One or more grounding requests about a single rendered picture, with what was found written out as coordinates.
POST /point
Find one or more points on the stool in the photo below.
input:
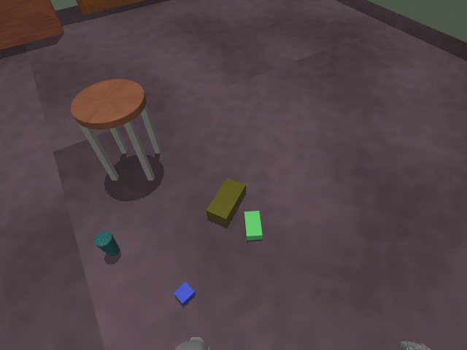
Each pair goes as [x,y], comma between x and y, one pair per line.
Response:
[107,105]

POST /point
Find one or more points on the bookshelf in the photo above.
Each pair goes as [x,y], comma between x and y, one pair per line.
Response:
[90,6]

